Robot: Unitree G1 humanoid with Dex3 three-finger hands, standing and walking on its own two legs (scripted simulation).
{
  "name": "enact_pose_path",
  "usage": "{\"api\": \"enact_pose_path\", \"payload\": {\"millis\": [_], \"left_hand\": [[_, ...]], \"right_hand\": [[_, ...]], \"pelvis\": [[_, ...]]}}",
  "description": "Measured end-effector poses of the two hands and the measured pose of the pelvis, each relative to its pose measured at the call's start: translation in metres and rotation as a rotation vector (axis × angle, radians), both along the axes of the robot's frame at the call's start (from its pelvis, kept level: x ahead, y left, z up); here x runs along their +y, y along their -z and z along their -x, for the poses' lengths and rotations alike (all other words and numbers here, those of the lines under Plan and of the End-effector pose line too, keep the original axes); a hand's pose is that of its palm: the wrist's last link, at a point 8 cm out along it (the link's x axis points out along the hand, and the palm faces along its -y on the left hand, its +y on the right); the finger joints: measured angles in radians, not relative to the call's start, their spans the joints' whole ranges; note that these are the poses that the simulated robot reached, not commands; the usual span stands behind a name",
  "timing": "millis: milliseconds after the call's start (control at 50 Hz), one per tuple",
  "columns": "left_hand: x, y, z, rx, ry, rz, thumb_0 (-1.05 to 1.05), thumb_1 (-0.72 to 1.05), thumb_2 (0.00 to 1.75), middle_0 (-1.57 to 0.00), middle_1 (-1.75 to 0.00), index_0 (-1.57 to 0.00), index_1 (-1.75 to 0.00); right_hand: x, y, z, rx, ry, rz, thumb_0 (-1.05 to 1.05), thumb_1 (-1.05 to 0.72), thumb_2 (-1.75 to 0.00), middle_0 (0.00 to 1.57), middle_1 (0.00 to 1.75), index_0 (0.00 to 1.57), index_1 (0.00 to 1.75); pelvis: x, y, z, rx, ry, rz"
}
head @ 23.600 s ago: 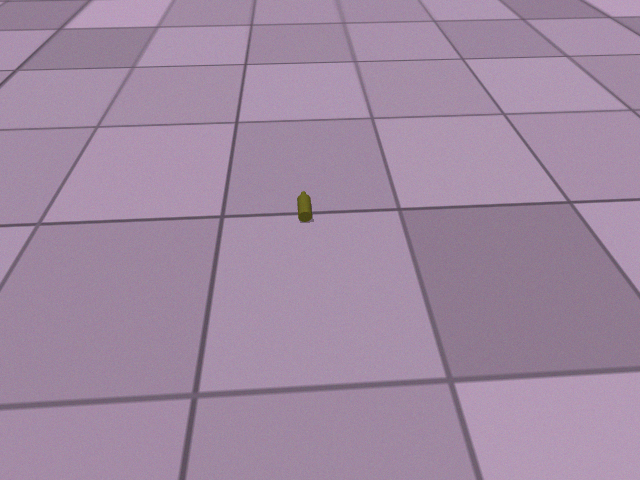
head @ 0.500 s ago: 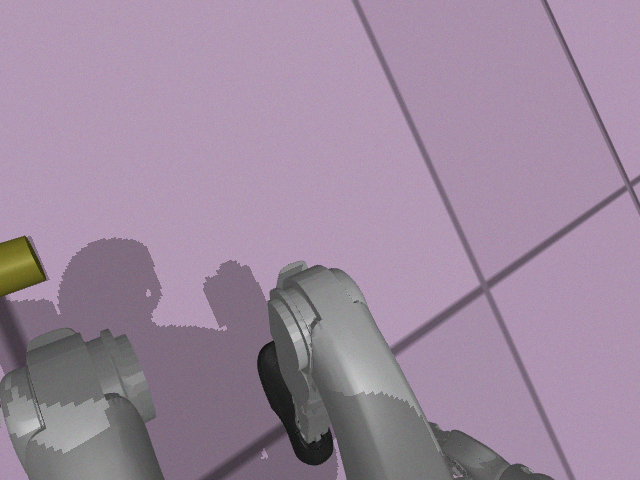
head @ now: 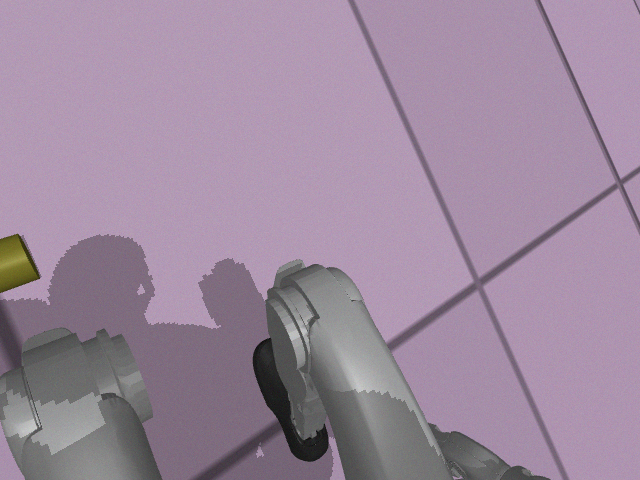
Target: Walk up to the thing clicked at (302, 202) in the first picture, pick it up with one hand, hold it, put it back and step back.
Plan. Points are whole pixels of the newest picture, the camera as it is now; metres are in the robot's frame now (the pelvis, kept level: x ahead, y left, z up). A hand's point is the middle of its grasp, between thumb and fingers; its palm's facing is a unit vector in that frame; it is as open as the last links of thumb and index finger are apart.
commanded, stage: close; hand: left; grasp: from above
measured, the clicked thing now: out of the picture +0.40 +0.29 -0.28
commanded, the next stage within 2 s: settle in 1.22 s
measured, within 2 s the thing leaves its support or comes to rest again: leaves its support in 1.66 s
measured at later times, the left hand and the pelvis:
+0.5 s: hand out of the picture +0.39 +0.29 -0.26, palm faces -0.43 -0.15 -0.89, open 9.7 cm; pelvis +0.00 +0.00 +0.00, yaw +0 degrees
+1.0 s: hand out of the picture +0.39 +0.29 -0.26, palm faces -0.43 -0.14 -0.89, open 9.1 cm; pelvis +0.00 +0.00 +0.00, yaw +0 degrees
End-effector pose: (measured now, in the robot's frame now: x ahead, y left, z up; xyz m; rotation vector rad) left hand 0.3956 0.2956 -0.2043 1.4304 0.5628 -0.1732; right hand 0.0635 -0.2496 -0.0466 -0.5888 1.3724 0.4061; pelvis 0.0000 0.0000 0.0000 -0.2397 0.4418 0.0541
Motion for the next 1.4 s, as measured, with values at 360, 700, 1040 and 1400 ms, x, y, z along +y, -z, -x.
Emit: {"api": "enact_pose_path", "payload": {"millis": [360,700,1040,1400], "left_hand": [[0.0008,-0.0023,-0.0011,-0.012,-0.007,-0.024,0.0,0.08,0.5,-0.5,-0.69,-0.54,-0.64],[-0.0007,-0.0023,0.002,-0.014,0.008,-0.009,0.0,0.23,0.39,-0.65,-0.57,-0.66,-0.52],[0.0002,-0.0038,0.0009,-0.016,0.007,-0.012,0.0,0.25,0.28,-0.74,-0.45,-0.73,-0.4],[0.0007,-0.0047,0.0001,-0.018,0.002,-0.011,0.0,0.24,0.23,-0.8,-0.36,-0.78,-0.32]], "right_hand": [[-0.0039,-0.0034,-0.0044,-0.014,-0.008,0.013,0.0,-0.9,-0.9,0.2,0.3,0.2,0.3],[0.0001,-0.0019,-0.0023,-0.012,-0.016,0.007,0.0,-0.9,-0.9,0.2,0.3,0.2,0.3],[-0.0028,-0.001,-0.0011,-0.013,-0.014,0.011,0.0,-0.9,-0.9,0.2,0.3,0.2,0.3],[-0.0025,-0.0013,0.0003,-0.012,-0.001,0.018,0.0,-0.9,-0.9,0.2,0.3,0.2,0.3]], "pelvis": [[-0.001,-0.002,0.001,0.0,0.0,-0.001],[-0.0009,-0.0023,0.0017,-0.003,0.0,0.0],[-0.0013,-0.0011,0.0025,-0.005,-0.001,-0.005],[-0.0014,-0.0023,0.0017,0.002,0.002,-0.004]]}}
